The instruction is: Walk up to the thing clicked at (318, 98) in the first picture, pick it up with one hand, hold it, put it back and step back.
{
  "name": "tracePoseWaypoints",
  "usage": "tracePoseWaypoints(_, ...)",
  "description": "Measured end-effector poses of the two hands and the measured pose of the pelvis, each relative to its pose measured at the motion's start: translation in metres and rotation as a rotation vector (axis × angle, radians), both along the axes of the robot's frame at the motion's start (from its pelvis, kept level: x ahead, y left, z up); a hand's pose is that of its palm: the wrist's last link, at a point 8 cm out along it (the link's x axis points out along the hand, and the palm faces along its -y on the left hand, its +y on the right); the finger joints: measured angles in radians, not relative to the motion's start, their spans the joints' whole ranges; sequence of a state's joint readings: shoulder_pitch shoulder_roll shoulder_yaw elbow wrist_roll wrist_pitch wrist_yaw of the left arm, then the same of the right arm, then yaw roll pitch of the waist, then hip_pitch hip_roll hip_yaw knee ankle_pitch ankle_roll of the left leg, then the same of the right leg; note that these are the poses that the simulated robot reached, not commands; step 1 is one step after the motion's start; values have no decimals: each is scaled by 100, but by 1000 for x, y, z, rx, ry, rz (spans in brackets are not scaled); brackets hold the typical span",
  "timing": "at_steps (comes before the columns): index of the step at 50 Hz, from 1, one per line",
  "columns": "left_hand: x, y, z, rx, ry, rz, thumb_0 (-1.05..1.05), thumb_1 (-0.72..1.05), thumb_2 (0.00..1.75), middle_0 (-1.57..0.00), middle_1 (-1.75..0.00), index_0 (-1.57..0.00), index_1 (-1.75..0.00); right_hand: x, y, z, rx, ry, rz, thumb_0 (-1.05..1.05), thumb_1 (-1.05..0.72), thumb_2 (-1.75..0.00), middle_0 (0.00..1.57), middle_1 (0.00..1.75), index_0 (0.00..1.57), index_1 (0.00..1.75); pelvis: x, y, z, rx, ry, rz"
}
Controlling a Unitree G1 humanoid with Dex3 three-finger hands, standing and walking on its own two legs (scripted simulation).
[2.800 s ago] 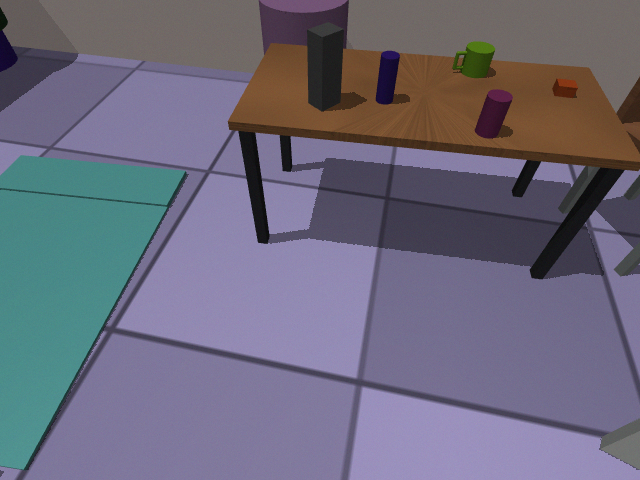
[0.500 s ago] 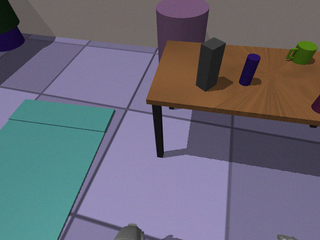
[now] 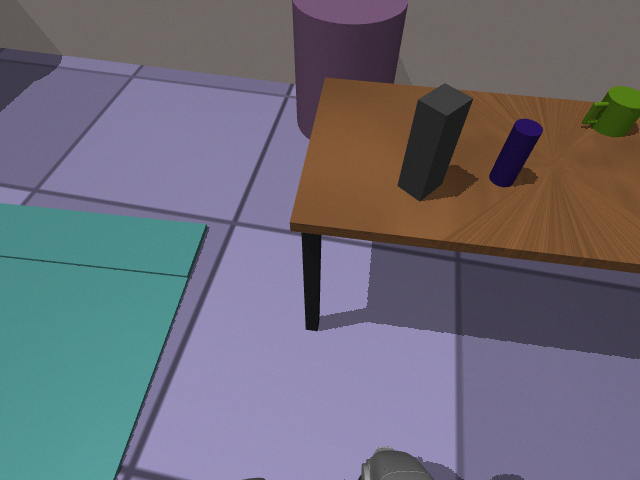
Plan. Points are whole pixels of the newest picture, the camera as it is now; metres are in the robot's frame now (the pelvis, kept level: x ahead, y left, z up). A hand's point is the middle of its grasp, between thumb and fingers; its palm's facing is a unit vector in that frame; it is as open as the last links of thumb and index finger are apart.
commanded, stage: walk up
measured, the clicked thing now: (431, 146) +0.71 -0.23 -0.07
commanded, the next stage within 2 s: stand in 1.20 s
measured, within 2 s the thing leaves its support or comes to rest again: neither
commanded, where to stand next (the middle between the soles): +0.09 -0.01 m, yaw +0 degrees
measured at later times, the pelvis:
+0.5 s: pelvis +0.01 -0.01 +0.02, yaw -1 degrees
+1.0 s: pelvis +0.02 -0.01 +0.02, yaw +0 degrees
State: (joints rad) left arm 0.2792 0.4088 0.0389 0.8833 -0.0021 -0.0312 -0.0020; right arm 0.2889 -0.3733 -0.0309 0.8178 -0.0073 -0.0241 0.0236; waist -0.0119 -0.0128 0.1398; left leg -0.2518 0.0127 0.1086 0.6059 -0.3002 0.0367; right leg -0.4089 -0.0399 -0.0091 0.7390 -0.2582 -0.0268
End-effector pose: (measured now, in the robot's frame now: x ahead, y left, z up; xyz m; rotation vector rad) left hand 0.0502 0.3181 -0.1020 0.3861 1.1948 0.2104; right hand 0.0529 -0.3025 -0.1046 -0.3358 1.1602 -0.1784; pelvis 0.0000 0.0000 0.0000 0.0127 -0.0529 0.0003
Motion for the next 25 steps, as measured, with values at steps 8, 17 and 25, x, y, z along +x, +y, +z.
tracePoseWaypoints(8,31,-29,0,-6,-35,-30,1,90,90,-21,-30,-20,-30,30,-1,-25,54,-13,-20,0,-90,-89,21,30,20,30,5,-11,-6,-1,5,-16)
tracePoseWaypoints(17,67,-43,4,-74,-117,-49,1,90,90,-21,-30,-20,-30,26,0,-7,39,1,-19,0,-90,-89,21,30,20,30,6,-9,7,4,2,-14)
tracePoseWaypoints(25,69,-39,2,-104,-102,-23,1,90,90,-21,-30,-20,-30,16,-7,9,-5,40,-32,0,-90,-89,21,30,20,30,9,-6,16,-5,-2,-15)
